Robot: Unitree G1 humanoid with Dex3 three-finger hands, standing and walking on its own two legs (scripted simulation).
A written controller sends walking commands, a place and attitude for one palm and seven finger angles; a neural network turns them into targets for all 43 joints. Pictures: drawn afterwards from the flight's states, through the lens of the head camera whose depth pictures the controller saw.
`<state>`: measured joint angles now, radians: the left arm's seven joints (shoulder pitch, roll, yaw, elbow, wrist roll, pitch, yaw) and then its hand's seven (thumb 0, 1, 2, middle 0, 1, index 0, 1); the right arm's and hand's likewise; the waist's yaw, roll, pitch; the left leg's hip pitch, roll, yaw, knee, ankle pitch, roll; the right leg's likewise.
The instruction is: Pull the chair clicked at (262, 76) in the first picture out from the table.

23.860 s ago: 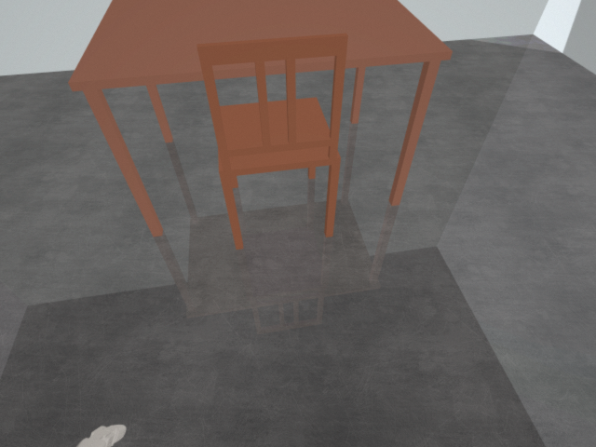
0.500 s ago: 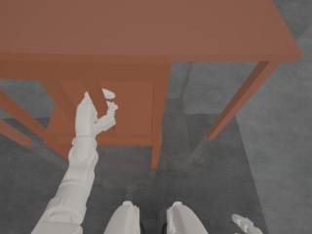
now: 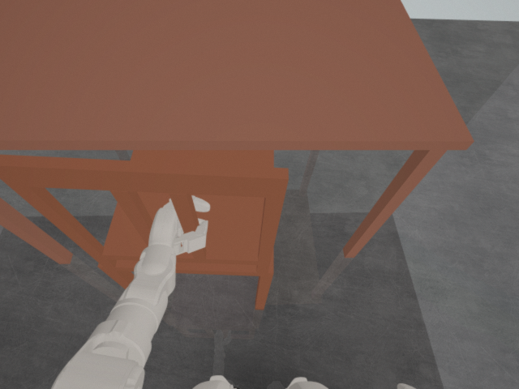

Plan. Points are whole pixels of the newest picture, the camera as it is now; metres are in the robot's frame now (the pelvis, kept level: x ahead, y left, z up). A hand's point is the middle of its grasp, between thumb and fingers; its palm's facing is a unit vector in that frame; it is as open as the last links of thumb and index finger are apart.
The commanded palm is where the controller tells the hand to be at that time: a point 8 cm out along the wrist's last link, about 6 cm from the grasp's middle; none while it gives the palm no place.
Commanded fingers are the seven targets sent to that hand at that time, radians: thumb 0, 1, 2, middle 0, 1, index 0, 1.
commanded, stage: step backward, pulling the chair out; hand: left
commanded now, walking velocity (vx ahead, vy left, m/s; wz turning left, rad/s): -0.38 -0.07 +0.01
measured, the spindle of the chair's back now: (145, 226) +0.40 +0.21 -0.08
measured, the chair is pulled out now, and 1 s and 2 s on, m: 0.04 0.17 0.34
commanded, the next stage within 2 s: none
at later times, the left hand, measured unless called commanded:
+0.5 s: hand (203, 267) +0.31 +0.09 -0.05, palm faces -0.06 -0.99 -0.12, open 5.7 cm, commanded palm +0.31 +0.14 -0.05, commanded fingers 0.00 0.90 0.90 -0.50 -1.45 -0.50 -1.45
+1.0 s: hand (194, 304) +0.25 +0.10 -0.05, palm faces -0.08 -0.99 -0.12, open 5.7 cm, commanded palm +0.25 +0.15 -0.05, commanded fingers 0.00 0.90 0.90 -0.50 -1.45 -0.50 -1.45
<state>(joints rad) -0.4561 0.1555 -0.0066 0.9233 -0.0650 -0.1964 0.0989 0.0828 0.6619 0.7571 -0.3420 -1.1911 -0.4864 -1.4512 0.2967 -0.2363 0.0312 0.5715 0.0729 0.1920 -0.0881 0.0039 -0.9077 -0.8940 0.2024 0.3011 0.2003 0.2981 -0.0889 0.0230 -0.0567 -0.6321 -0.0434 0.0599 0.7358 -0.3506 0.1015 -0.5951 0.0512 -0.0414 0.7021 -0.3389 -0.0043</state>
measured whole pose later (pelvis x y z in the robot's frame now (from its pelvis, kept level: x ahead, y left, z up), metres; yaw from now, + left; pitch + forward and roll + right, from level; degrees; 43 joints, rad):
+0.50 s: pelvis -0.04 -0.02 +0.02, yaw -1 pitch +8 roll -2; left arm -0.44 0.16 0.00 1.00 -0.08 -0.25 0.06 0.10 0.65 0.76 -0.33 -1.19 -0.50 -1.45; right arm 0.25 -0.22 0.00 0.69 0.06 0.10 -0.10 0.00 -0.91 -0.89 0.20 0.30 0.20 0.30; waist -0.07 0.03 0.07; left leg -0.50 -0.02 0.06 0.59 -0.23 0.07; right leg -0.46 0.08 -0.03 0.54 -0.21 -0.04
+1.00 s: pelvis -0.10 +0.00 +0.02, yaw -2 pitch +2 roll -3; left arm -0.50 0.15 -0.05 1.07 -0.08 -0.21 0.08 0.11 0.63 0.80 -0.32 -1.21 -0.50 -1.45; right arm 0.21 -0.20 0.03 0.74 0.03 -0.02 -0.11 0.01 -0.91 -0.89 0.20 0.30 0.20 0.30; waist -0.05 0.02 0.14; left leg -0.44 -0.01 0.10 0.52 -0.12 0.11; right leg -0.43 0.01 0.04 0.83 -0.49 -0.01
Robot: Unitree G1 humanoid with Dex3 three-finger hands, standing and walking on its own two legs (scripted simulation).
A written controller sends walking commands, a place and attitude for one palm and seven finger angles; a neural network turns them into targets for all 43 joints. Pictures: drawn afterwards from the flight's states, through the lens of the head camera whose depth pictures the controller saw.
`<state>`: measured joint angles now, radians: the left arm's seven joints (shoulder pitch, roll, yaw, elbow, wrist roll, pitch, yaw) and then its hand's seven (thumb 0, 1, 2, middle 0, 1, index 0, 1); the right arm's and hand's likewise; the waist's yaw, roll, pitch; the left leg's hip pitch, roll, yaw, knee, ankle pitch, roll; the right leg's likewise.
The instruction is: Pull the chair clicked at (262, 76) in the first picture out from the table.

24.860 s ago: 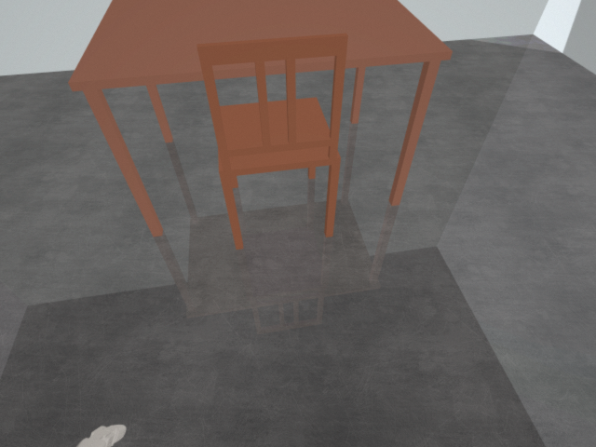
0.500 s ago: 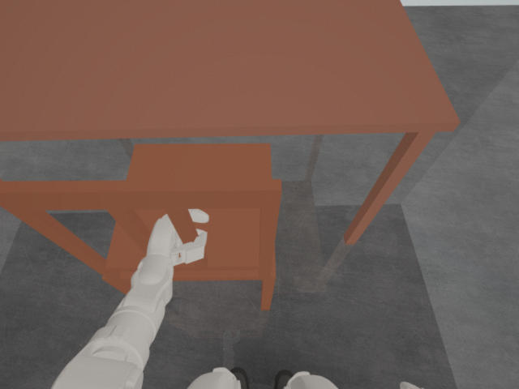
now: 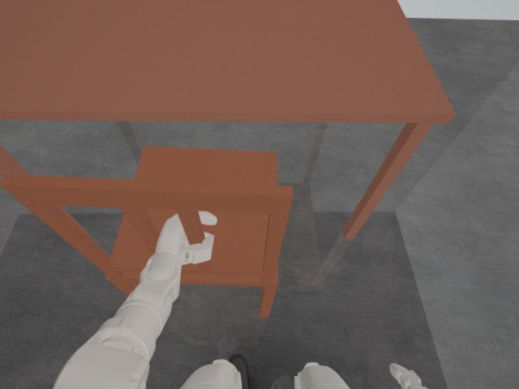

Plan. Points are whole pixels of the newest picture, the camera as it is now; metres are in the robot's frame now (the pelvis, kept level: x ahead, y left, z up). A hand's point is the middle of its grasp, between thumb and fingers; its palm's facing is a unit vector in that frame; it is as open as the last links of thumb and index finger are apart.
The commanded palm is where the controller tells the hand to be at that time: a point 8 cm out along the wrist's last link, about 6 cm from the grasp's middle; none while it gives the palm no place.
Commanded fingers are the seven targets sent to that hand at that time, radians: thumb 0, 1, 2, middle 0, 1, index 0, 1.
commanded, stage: step backward, pulling the chair out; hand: left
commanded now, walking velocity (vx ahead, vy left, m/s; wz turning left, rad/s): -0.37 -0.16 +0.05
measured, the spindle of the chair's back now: (152, 240) +0.37 +0.21 -0.10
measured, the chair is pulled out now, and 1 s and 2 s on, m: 0.17 0.34 0.56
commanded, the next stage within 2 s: stop walking, hand still on the chair in 1.72 s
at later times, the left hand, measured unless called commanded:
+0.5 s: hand (223, 304) +0.25 +0.07 -0.07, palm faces +0.03 -0.98 -0.18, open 6.0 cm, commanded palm +0.26 +0.13 -0.08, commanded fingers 0.00 0.90 0.90 -0.50 -1.45 -0.50 -1.45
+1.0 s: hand (218, 351) +0.18 +0.07 -0.07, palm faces -0.01 -0.98 -0.17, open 6.0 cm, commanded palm +0.17 +0.13 -0.07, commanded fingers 0.00 0.90 0.90 -0.50 -1.45 -0.50 -1.45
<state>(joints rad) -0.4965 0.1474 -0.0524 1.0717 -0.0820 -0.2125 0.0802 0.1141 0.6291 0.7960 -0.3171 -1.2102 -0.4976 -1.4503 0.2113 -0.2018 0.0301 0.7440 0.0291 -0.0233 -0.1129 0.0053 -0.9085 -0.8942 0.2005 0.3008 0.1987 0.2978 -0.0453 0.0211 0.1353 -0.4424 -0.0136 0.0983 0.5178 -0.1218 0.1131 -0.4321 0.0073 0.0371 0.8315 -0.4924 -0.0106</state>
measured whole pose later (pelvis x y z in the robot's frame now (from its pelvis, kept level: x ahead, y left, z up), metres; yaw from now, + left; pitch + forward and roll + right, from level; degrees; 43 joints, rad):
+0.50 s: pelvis -0.07 -0.07 +0.01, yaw -1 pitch +1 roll +1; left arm -0.37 0.14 0.08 1.04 -0.06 -0.22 0.07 0.10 0.58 0.76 -0.35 -1.24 -0.50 -1.45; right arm 0.23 -0.33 -0.03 0.81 0.04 0.00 -0.11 0.01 -0.91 -0.89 0.20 0.30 0.20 0.30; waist -0.05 0.03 0.13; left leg -0.49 -0.03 -0.02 0.97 -0.48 -0.04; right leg -0.19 -0.07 0.00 0.51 -0.35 0.03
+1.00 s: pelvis -0.17 -0.05 +0.00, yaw +3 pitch +2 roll +1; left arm -0.51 0.11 0.01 1.06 -0.05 -0.18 0.08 0.11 0.58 0.78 -0.34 -1.27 -0.50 -1.45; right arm 0.18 -0.22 0.01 0.76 0.04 0.01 -0.09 0.00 -0.91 -0.89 0.20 0.30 0.20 0.30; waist -0.06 0.04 0.19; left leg -0.46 -0.03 -0.04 0.99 -0.51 -0.05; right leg -0.40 -0.05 -0.04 0.52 -0.15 -0.02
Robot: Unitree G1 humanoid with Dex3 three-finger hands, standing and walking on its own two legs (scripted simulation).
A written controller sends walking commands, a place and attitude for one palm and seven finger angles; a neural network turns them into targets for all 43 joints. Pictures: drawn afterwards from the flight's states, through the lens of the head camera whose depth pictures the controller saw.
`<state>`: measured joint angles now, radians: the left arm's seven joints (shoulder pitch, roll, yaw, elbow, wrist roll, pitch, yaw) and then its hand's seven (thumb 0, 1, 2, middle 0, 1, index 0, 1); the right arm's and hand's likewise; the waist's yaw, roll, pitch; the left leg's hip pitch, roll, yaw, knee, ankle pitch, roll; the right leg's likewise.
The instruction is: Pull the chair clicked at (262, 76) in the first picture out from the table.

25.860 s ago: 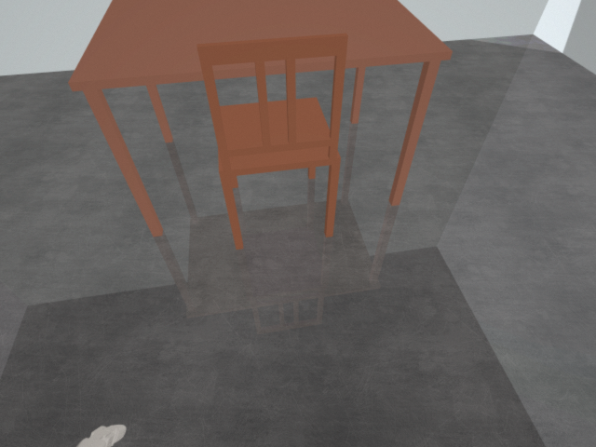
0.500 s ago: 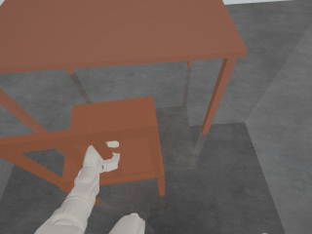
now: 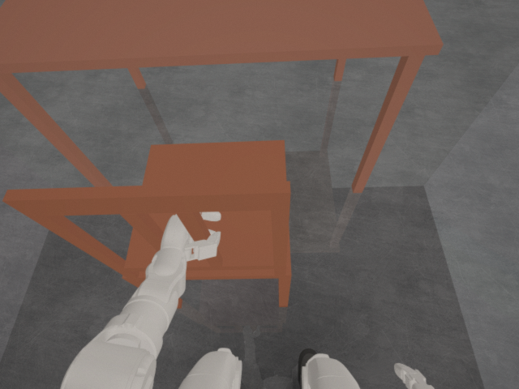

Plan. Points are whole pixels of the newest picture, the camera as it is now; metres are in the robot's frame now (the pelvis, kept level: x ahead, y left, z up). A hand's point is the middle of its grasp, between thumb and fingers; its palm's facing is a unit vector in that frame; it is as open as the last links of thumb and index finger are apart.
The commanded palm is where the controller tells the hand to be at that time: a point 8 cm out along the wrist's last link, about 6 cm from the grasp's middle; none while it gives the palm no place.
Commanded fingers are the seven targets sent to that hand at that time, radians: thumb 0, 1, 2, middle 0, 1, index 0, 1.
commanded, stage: step backward, pulling the chair out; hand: left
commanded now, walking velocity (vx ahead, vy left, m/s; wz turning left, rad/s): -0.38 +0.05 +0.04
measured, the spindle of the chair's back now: (159, 241) +0.37 +0.20 -0.10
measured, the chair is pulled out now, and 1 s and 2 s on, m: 0.34 0.56 0.60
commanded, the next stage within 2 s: stop walking, hand still on the chair in 0.72 s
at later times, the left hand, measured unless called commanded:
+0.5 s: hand (186, 302) +0.25 +0.13 -0.07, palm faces -0.12 -0.98 -0.14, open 5.8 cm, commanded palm +0.24 +0.18 -0.08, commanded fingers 0.00 0.90 0.90 -0.50 -1.45 -0.50 -1.45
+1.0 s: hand out of the picture +0.12 +0.15 -0.07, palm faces -0.11 -0.99 -0.12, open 5.8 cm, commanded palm +0.12 +0.20 -0.06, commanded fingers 0.00 0.90 0.90 -0.50 -1.45 -0.50 -1.45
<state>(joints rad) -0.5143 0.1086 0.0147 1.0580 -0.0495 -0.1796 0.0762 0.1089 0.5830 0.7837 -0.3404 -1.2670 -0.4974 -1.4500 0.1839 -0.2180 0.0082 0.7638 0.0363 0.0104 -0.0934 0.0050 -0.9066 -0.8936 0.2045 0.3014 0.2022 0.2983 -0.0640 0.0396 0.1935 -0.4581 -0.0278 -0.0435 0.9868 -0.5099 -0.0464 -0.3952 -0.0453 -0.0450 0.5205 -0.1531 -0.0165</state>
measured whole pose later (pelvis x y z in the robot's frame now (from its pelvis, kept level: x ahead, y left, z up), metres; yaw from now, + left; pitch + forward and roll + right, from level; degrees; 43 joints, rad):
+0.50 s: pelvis -0.11 +0.04 +0.00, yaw +0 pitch +1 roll -2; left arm -0.56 0.11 -0.01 1.10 -0.05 -0.25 0.04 0.10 0.60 0.81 -0.37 -1.27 -0.50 -1.45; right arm 0.19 -0.19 -0.01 0.79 0.02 -0.02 -0.09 0.00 -0.91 -0.89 0.20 0.30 0.20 0.30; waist -0.05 0.07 0.23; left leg -0.39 0.06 -0.03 0.80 -0.44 -0.05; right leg -0.30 0.04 -0.05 0.47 -0.19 -0.03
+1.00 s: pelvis -0.20 +0.05 +0.00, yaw -1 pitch -1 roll -2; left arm -0.36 0.12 -0.04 0.88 -0.07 -0.17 0.02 0.11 0.61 0.81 -0.38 -1.28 -0.50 -1.45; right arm 0.23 -0.20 0.01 0.70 0.04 0.01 -0.08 0.01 -0.91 -0.89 0.20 0.30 0.20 0.30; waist -0.04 0.07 0.20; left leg -0.35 0.11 -0.03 0.62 -0.30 -0.04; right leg -0.27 0.03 -0.03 0.52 -0.23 -0.01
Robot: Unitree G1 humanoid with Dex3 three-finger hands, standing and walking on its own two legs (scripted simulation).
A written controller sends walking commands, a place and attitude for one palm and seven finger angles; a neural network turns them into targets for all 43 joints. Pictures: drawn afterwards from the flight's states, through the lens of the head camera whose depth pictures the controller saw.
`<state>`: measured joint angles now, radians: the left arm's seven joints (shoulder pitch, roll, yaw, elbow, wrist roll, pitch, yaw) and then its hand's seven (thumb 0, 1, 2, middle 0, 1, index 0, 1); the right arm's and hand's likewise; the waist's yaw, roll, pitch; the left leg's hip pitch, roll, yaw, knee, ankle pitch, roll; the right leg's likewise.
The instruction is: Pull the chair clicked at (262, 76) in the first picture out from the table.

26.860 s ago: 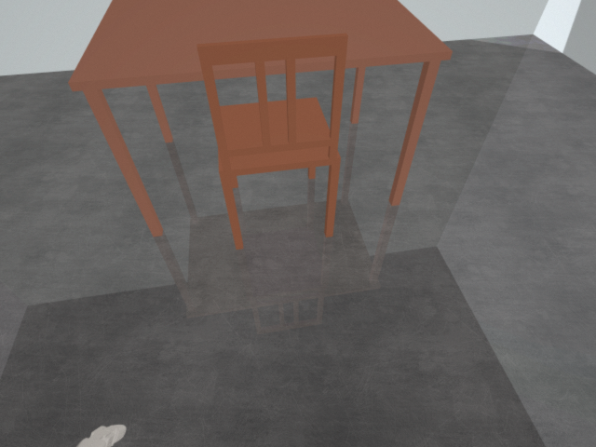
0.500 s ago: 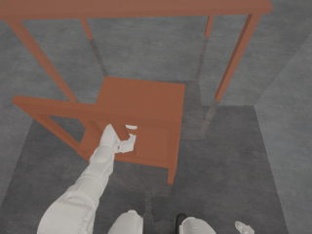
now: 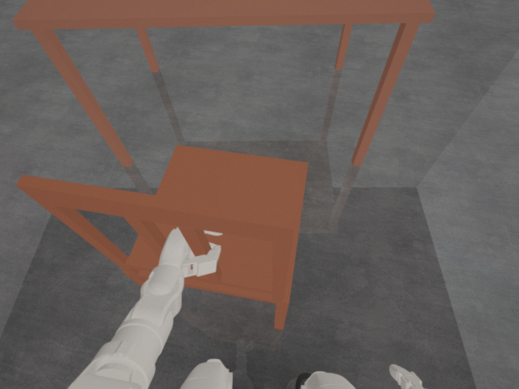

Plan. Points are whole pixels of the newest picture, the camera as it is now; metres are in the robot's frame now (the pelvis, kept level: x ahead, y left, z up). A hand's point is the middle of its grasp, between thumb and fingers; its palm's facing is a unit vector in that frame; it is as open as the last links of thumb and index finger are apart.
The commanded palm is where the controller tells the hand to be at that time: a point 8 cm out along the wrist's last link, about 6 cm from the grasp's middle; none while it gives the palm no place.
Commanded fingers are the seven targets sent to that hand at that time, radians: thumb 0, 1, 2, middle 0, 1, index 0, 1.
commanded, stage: stop walking, hand still on the chair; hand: left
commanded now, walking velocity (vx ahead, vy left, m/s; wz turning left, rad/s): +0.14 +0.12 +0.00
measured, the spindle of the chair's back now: (161, 247) +0.35 +0.21 -0.10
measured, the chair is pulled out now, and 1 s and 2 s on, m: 0.56 0.60 0.60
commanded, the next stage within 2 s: open the thumb and straighten the fingers in 0.72 s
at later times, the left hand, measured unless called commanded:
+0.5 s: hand (209, 278) +0.29 +0.10 -0.07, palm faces -0.17 -0.98 -0.10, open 5.7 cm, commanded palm +0.28 +0.16 -0.06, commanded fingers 0.00 0.90 0.90 -0.50 -1.45 -0.50 -1.45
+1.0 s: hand (207, 274) +0.29 +0.11 -0.07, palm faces -0.16 -0.99 -0.07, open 6.6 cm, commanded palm +0.27 +0.16 -0.05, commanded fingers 0.00 -0.31 0.32 -0.50 -1.45 -0.50 -1.45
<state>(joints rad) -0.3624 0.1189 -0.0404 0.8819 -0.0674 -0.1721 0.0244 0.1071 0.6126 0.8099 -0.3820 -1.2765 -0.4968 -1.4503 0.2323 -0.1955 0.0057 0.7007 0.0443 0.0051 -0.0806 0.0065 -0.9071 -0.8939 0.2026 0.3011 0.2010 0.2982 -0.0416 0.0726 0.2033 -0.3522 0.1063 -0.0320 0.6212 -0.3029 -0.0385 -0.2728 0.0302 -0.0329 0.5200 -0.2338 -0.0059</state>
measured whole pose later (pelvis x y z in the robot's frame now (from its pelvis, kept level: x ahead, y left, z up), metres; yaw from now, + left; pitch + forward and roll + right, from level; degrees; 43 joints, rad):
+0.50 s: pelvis +0.02 +0.03 +0.01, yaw -1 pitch -2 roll +0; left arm -0.17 0.05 -0.16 0.84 -0.02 -0.16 0.06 0.10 0.65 0.76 -0.30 -1.34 -0.50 -1.45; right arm 0.22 -0.18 0.03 0.70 0.02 -0.01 -0.09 0.01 -0.91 -0.89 0.20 0.30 0.20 0.30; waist -0.02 0.01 0.08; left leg -0.24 0.02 0.01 0.50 -0.23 -0.01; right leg -0.21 -0.05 0.02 0.49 -0.25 0.05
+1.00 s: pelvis +0.03 +0.02 +0.00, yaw +0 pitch +4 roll +0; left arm -0.03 0.13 -0.11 0.61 -0.06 -0.13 0.00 0.07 0.46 0.71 -0.40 -1.38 -0.50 -1.45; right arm 0.24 -0.25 -0.01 0.65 0.05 -0.02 -0.04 0.01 -0.91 -0.89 0.20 0.30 0.20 0.30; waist -0.07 0.00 0.00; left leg -0.39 0.03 -0.02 0.62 -0.29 -0.03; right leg -0.36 -0.04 -0.01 0.63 -0.33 0.03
